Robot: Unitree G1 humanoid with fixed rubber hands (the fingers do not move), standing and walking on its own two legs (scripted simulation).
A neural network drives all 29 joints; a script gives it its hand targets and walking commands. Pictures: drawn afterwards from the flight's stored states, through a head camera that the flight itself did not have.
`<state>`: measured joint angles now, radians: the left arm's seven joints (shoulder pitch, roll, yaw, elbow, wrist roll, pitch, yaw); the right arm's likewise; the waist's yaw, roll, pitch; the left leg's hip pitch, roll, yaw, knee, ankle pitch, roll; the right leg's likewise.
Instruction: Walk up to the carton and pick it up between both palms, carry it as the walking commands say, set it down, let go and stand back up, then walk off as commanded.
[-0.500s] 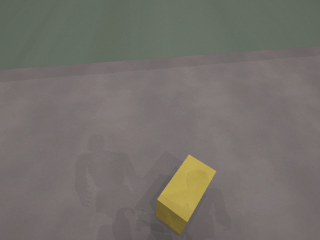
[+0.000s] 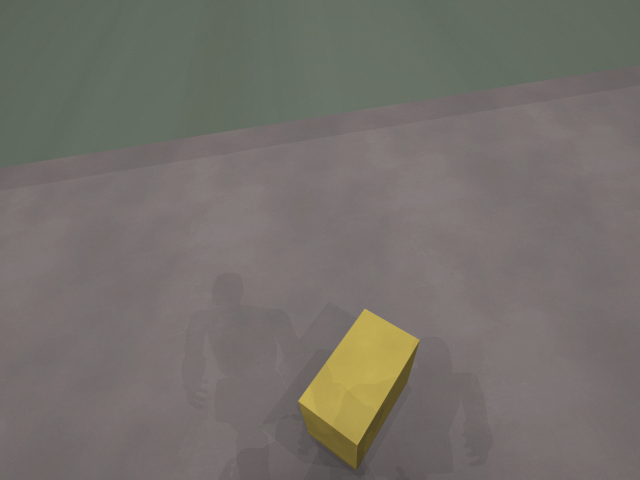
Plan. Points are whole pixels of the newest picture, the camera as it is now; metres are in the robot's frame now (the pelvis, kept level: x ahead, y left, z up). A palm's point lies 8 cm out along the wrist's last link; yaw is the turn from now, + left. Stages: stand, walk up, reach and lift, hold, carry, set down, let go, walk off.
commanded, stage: walk up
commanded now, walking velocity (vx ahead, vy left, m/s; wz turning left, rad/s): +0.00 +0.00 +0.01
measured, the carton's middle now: (360, 390) +0.44 -0.06 -0.63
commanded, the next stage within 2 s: none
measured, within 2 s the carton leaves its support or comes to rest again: neither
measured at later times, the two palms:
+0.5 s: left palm out of the picture +0.09 +0.30 -0.15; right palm out of the picture +0.01 -0.20 -0.12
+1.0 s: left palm out of the picture +0.15 +0.35 -0.13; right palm out of the picture +0.04 -0.15 -0.15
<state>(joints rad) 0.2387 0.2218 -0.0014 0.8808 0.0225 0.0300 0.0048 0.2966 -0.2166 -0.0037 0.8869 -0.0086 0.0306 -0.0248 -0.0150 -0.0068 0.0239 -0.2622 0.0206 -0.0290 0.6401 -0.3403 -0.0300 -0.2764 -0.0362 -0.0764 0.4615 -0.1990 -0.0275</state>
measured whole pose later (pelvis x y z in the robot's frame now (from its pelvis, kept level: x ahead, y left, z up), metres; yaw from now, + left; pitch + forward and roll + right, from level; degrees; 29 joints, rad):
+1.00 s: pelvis +0.03 +0.11 -0.01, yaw -19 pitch +4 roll +2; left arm 0.30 0.27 0.00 0.88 0.02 0.03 0.06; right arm 0.16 -0.23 0.00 0.85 -0.03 0.05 0.02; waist -0.01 0.01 0.04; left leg -0.50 0.02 -0.02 0.88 -0.44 -0.04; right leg -0.29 -0.11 0.01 0.58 -0.35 0.01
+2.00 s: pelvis +0.03 +0.24 -0.02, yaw -40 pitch +0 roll +1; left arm 0.19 0.24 0.00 0.87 0.02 0.03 0.00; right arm 0.24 -0.25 0.00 0.83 -0.02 0.03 0.00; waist 0.00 0.01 0.03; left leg -0.25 0.05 0.15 0.59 -0.33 0.01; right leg -0.30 -0.01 0.03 0.61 -0.31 0.01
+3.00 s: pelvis +0.00 +0.26 -0.05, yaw -38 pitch +21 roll +1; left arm -0.32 0.21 0.08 0.65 0.03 0.11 0.01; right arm -0.38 -0.16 -0.09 0.64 -0.01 0.13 -0.06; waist 0.00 -0.02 0.05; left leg -0.87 0.05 0.12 0.83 -0.33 0.02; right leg -0.90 -0.02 0.02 0.85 -0.32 0.01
